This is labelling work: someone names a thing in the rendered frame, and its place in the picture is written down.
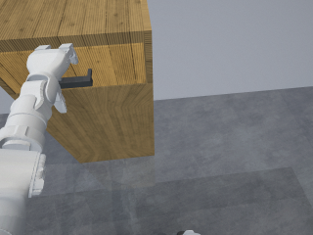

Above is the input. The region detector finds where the handle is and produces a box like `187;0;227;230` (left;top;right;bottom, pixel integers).
58;69;93;89

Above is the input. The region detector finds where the cabinet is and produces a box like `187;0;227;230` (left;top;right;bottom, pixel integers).
0;0;155;164

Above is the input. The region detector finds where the robot left upper arm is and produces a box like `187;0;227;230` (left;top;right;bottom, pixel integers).
0;148;47;235

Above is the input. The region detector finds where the drawer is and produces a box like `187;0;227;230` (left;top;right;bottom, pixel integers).
0;42;146;94

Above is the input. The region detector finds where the robot left hand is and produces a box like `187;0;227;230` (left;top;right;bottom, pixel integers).
26;43;78;114

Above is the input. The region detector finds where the robot left forearm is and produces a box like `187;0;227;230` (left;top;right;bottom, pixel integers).
0;71;60;154

